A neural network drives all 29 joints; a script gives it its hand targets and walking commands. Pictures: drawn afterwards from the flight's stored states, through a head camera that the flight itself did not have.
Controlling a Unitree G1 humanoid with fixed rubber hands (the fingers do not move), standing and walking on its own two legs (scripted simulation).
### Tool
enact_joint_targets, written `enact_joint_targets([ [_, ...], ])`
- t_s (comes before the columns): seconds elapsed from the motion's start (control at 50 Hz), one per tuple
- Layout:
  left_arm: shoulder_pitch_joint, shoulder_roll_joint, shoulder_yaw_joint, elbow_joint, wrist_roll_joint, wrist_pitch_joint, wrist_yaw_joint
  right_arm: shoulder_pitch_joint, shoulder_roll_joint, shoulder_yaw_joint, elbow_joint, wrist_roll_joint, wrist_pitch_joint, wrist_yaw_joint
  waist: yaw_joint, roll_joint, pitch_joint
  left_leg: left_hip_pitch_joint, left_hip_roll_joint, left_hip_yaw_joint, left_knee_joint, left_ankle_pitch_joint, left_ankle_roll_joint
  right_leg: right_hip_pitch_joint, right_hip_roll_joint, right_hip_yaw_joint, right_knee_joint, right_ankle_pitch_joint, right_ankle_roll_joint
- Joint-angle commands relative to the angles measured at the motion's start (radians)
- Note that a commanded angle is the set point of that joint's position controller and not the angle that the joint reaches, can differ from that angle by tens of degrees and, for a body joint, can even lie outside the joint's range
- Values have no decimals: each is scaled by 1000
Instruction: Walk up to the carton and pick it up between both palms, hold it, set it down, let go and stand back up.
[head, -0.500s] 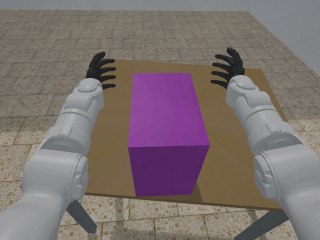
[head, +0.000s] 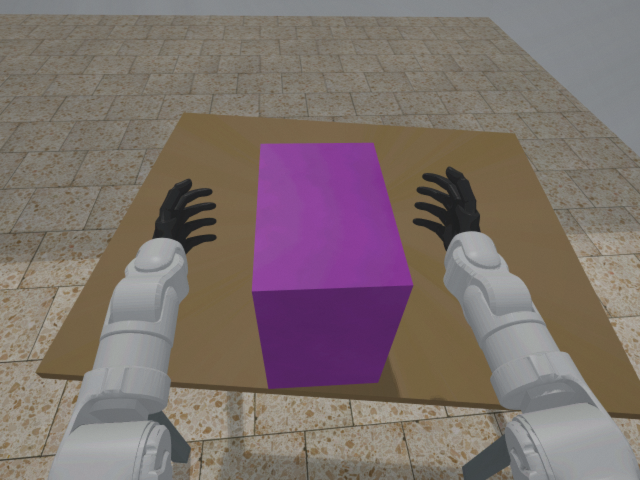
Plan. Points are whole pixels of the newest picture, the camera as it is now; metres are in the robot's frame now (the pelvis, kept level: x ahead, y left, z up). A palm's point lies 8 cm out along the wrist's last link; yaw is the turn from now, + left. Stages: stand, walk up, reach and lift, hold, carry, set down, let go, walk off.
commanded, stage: set down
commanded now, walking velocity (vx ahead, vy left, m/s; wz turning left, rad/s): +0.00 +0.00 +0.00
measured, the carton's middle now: (320, 266) +0.43 +0.03 +0.02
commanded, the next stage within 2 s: none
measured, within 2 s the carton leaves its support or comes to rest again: neither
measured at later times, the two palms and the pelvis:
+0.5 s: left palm (168, 302) +0.32 +0.22 +0.07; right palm (454, 294) +0.35 -0.13 +0.08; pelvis +0.00 +0.00 +0.00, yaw +0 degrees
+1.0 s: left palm (162, 373) +0.26 +0.22 +0.02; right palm (469, 372) +0.27 -0.15 +0.03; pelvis +0.02 +0.01 +0.00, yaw +0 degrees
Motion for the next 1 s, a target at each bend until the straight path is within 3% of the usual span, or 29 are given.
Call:
enact_joint_targets([
  [0.0,-401,127,7,-290,-17,-47,3,-377,-131,-56,-276,-32,-55,5,-10,43,-515,289,-71,36,35,336,-15,93,52,-30,-1,207,58],
  [0.1,-329,106,-27,-277,-34,-56,6,-263,-82,-49,-254,-52,-31,28,5,47,-407,238,-65,35,-4,162,5,48,29,-15,-22,12,42],
  [0.22,-258,85,-43,-209,-34,-93,11,-183,-30,-62,-261,-94,-36,41,21,39,-311,160,-69,35,-32,14,26,37,10,-3,-29,-116,36],
  [0.32,-181,63,-50,-279,-25,-125,17,-107,-23,-78,-338,-130,-77,31,13,43,-345,197,-71,38,-18,105,15,59,17,-8,-15,-42,34],
  [0.36,-102,53,-39,-328,-14,-129,13,-41,-18,-64,-389,-135,-97,25,21,29,-362,226,-74,39,-9,184,12,95,22,-7,-12,32,38],
  [0.42,47,17,-44,-421,4,-125,3,90,-27,-59,-427,-134,-129,16,6,32,-348,299,-72,35,4,314,-6,114,32,-13,-10,150,42],
  [0.48,165,-8,-54,-499,24,-131,-9,208,-20,-50,-457,-136,-162,23,1,42,-304,327,-72,32,3,369,-17,118,38,-15,-23,184,41],
  [0.5,178,8,-43,-539,30,-139,-12,217,-21,-53,-500,-137,-175,25,14,47,-304,329,-70,31,1,373,-17,112,37,-11,-27,172,39],
  [0.58,287,-13,-78,-595,21,-168,-11,334,-4,-40,-534,-140,-203,50,11,52,-231,335,-69,30,-19,334,-20,86,29,-7,-49,104,29],
  [0.72,398,-2,-118,-599,-17,-265,9,464,38,-32,-626,-175,-236,94,37,57,-196,270,-71,29,-46,185,-3,48,4,15,-60,-35,11],
  [0.8,470,2,-138,-597,-38,-319,9,561,37,-24,-666,-191,-262,98,34,42,-191,267,-78,24,-43,208,-3,59,-1,26,-57,0,9],
  [0.82,489,3,-143,-581,-38,-328,9,588,41,-29,-651,-192,-268,98,23,40,-180,272,-77,21,-47,199,-1,51,-3,25,-57,-5,9],
  [0.98,676,-10,-143,-544,-20,-402,-15,779,43,-24,-626,-215,-341,98,29,7,-129,307,-78,12,-41,280,-7,70,0,38,-65,56,5],
])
